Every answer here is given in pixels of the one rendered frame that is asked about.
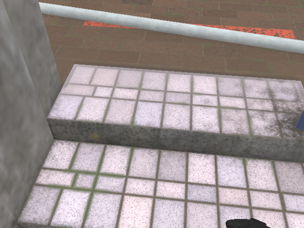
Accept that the right robot hand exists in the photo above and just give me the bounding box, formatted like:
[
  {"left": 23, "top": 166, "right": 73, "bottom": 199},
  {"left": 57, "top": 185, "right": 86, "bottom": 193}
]
[{"left": 225, "top": 218, "right": 271, "bottom": 228}]

